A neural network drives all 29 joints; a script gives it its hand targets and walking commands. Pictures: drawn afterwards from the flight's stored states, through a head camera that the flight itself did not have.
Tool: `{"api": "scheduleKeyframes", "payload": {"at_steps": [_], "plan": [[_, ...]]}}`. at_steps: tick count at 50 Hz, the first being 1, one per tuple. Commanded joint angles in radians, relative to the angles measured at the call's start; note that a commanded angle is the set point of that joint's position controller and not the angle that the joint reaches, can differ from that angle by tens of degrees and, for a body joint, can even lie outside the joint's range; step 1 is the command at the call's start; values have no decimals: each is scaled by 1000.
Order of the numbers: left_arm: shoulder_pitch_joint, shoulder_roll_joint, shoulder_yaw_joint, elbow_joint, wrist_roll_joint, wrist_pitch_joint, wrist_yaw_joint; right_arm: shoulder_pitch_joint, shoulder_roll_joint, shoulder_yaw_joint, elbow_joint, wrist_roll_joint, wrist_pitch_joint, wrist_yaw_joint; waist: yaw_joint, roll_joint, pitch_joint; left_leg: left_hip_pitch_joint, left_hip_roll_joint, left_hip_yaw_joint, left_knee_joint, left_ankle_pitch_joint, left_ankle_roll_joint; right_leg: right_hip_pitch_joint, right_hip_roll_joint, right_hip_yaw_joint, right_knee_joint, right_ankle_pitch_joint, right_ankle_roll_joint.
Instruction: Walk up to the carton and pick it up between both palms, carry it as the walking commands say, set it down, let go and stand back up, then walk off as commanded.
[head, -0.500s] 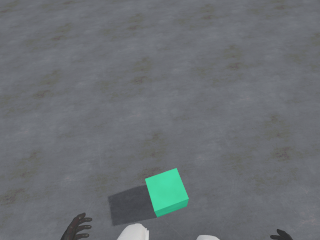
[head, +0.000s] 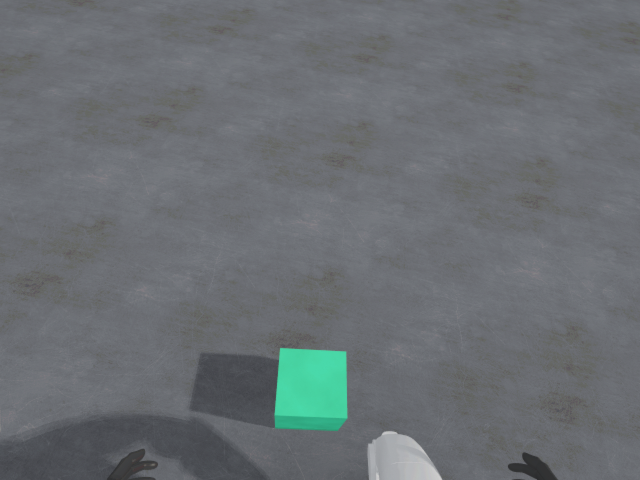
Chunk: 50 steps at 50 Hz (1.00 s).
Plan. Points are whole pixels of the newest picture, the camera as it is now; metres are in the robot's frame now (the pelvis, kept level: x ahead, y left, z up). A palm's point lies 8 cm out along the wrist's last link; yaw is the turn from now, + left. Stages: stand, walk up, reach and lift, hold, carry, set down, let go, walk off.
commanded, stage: walk off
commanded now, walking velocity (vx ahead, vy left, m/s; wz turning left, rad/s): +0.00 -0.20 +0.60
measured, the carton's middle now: (309, 390) +0.37 -0.02 -0.68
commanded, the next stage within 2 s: none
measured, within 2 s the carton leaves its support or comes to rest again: neither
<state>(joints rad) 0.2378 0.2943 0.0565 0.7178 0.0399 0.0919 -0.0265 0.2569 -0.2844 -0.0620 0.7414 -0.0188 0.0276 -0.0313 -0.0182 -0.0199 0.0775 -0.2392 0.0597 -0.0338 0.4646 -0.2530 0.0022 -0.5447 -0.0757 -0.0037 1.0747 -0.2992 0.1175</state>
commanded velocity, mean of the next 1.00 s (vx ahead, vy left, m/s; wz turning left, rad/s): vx -0.03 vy -0.16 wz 0.54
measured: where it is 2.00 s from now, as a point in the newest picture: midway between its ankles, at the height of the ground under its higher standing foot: outside the picture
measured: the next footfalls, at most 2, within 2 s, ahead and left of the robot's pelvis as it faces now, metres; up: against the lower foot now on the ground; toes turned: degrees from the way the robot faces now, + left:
right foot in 0.20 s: +0.07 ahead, -0.23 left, +0.00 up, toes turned +4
left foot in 0.58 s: +0.01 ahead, -0.09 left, +0.00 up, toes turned +29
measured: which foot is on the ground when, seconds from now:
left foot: down 0.00-0.20, up 0.22-0.56, down 0.58-1.00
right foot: up 0.00-0.18, down 0.20-0.58, up 0.60-0.98, down 1.00-1.00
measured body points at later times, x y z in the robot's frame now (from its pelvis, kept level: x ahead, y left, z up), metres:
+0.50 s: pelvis +0.02 -0.15 -0.01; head +0.06 -0.15 +0.44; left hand +0.03 +0.12 -0.13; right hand +0.22 -0.37 -0.13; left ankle -0.04 -0.08 -0.70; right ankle +0.03 -0.23 -0.75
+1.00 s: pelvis +0.08 -0.27 -0.02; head +0.12 -0.24 +0.43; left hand +0.06 +0.04 -0.13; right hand +0.31 -0.49 -0.13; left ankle -0.02 -0.10 -0.75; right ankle +0.18 -0.39 -0.75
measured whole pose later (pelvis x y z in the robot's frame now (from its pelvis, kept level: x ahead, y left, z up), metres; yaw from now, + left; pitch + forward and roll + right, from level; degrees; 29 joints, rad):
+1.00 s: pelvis +0.08 -0.27 -0.02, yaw +35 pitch +2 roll -1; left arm 0.18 0.28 0.05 0.67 0.02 0.06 -0.01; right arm 0.27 -0.34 -0.10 0.74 -0.03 0.04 -0.01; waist -0.07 0.01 0.06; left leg -0.33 0.08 -0.15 0.57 -0.29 -0.10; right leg -0.33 -0.05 -0.02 0.55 -0.26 0.09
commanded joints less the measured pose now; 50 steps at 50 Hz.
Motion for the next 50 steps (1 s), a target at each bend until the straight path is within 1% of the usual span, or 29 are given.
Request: {"api": "scheduleKeyframes", "payload": {"at_steps": [1, 5, 7, 8, 9, 10, 11, 12, 13, 14, 15, 16, 20, 24, 26, 28, 29, 30, 31, 32, 33, 34, 36, 39, 45, 46, 48, 49, 50], "plan": [[-27, 23, 3, -80, -8, -4, -8, 26, -206, -61, -45, -10, -10, -1, -31, 220, -77, 68, 167, -167, -109, 337, 113, -32, 20, -27, -97, 7, 14], [-70, 24, 1, -111, -16, -6, -12, 8, -245, -79, -53, -22, 3, 10, -52, 294, -65, -18, 162, -230, -108, 123, 116, 89, 50, -35, -301, -36, 7], [-21, 41, 10, -105, -21, -12, -4, -34, -260, -87, -64, -21, 5, 12, -23, 321, -81, -69, 181, -275, -85, 186, 88, 213, 58, -30, -418, -63, -18], [38, 46, 16, -85, -21, -17, 4, -57, -258, -88, -68, -18, 3, 10, 9, 303, -89, -104, 177, -286, -49, 206, 59, 312, 57, -35, -536, -8, -33], [117, 57, 22, -53, -12, -26, 14, -61, -228, -80, -69, -16, -1, 6, 50, 244, -106, -161, 141, -271, 22, 178, 25, 438, 46, -47, -666, 65, -49], [182, 108, 36, -30, 4, -39, 21, 1, -150, -64, -64, -24, -7, 4, 59, 73, -151, -256, 48, -193, 176, -12, -7, 576, -76, 47, -749, 24, -69], [132, 238, 50, -72, 0, -41, 18, 63, -34, -37, -91, -21, -4, -3, 21, -294, -163, -411, -135, -66, 419, -435, -58, 569, -355, 285, -769, 163, -139], [77, 233, 45, -94, -6, -39, 10, 8, -81, -45, -99, -16, 10, -16, 54, -387, -171, -363, -100, -39, 641, -459, -58, 387, -352, 278, -832, 156, -236], [27, 148, 19, -102, -4, -42, 9, -20, -127, -60, -91, -14, 21, -14, 30, -293, -112, -360, -95, -39, 744, -379, -35, 315, -288, 209, -844, 88, -240], [-12, 98, 8, -102, -3, -42, 10, -23, -150, -72, -74, -14, 24, -5, 8, -213, -75, -343, -83, -37, 770, -295, -27, 279, -226, 109, -821, 83, -213], [-43, 82, 4, -105, -2, -44, 17, 2, -155, -75, -54, -14, 27, 7, -10, -201, -72, -338, -73, -19, 794, -240, -32, 297, -184, 37, -792, 146, -203], [-55, 65, 1, -108, -4, -47, 28, 34, -148, -74, -34, -16, 30, 16, -16, -195, -78, -335, -72, 11, 816, -214, -43, 326, -170, -6, -765, 235, -219], [24, 42, -4, -90, -1, -55, 51, -35, -93, -47, -51, -12, 33, 32, 37, -171, -83, -351, -54, 72, 660, -218, -56, 436, -194, -18, -738, 288, -283], [79, 57, 1, -54, 9, -52, 53, -109, -41, -14, -89, -1, 32, 32, 64, -169, -110, -210, -45, 131, 391, -300, -19, 458, -224, -54, -678, 444, -309], [96, 74, 7, -36, 9, -51, 50, -94, -25, -5, -89, 7, 28, 28, 54, -151, -128, -136, -51, 153, 271, -260, -2, 459, -231, -69, -640, 527, -309], [87, 86, 12, -20, -2, -47, 47, -25, -22, -4, -74, 3, 12, 23, 0, -89, -135, 46, -54, 164, 43, -77, 7, 351, -191, -141, -545, 444, -257], [104, 82, 12, -14, -9, -47, 47, 55, -78, -21, -64, -8, -2, 17, -51, 8, -151, 247, 37, 38, -121, 32, 16, 183, -151, -196, -421, 340, -178], [86, 18, -4, -72, -11, -49, 39, 105, -252, -63, -79, -21, -7, 9, -77, 365, -137, 404, 449, -475, -172, 300, 136, -163, -1, -229, -168, -274, -78], [-22, 71, 3, -106, 12, -32, 39, 171, -275, -75, -51, -4, 11, -7, -127, 272, -121, 250, 511, -522, -157, 526, 262, -165, -4, -43, -5, -343, -57], [-45, 86, 10, -101, 4, -22, 31, 134, -224, -59, -47, 0, 16, -16, -93, 175, -81, 200, 449, -414, -141, 510, 268, -158, -21, -3, 81, -261, -35], [-29, 83, 11, -81, -5, -22, 23, 50, -177, -44, -56, 1, 17, -16, -46, 124, -38, 154, 365, -323, -144, 443, 219, -155, -28, 10, 83, -151, -25], [-10, 83, 17, -74, -2, -23, 19, -17, -161, -37, -68, 2, 12, -16, -11, 128, -30, 134, 297, -254, -145, 421, 169, -144, -33, 12, 59, -85, -18], [45, 71, 19, -52, 8, -13, 7, -48, -146, -33, -73, 7, -4, -10, 10, 158, -73, 118, 221, -173, -131, 487, 130, -80, -8, -2, 67, 3, -1], [31, 34, 9, -62, 0, -8, -5, -10, -179, -47, -56, -1, -16, -3, 1, 164, -99, 91, 187, -148, -111, 466, 112, -47, 6, -12, 19, 26, 5], [-69, 19, 0, -114, -14, -7, -13, 8, -239, -75, -50, -21, 1, 10, -53, 283, -63, -9, 155, -219, -114, 104, 117, 59, 49, -42, -275, -31, 7], [-58, 25, 3, -116, -17, -8, -11, -8, -249, -80, -55, -22, 3, 13, -45, 299, -68, -33, 163, -241, -109, 112, 110, 110, 52, -36, -326, -44, 0], [35, 41, 15, -83, -31, -27, 15, -81, -229, -75, -76, -16, 0, 23, 5, 320, -110, -55, 144, -228, -27, 292, 61, 279, 70, -52, -504, -9, -25], [113, 52, 21, -49, -29, -42, 36, -95, -197, -67, -81, -11, -5, 26, 44, 274, -134, -85, 115, -213, 40, 291, 20, 393, 57, -65, -650, 96, -36], [169, 105, 31, -29, -14, -65, 50, -28, -119, -52, -70, -12, -9, 28, 46, 116, -175, -172, 19, -150, 183, 111, -23, 527, -69, 37, -725, 149, -43]]}}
